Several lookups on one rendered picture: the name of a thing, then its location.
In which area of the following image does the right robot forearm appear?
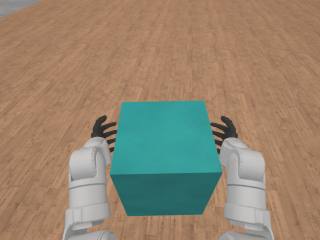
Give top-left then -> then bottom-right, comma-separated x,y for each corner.
219,137 -> 275,240

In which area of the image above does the robot left hand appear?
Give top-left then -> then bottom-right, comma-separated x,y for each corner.
91,115 -> 117,153

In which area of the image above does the robot left upper arm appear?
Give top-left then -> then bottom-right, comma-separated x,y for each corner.
68,229 -> 118,240

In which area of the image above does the robot right hand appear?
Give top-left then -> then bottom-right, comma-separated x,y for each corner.
210,116 -> 238,154

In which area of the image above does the left robot forearm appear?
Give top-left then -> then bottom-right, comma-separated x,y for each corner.
62,137 -> 112,240

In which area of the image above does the carton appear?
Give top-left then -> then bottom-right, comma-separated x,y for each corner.
109,100 -> 223,216

